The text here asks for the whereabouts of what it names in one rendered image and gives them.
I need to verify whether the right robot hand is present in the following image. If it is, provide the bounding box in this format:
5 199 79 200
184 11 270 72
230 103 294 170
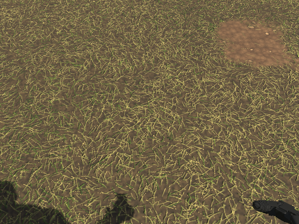
252 200 299 224

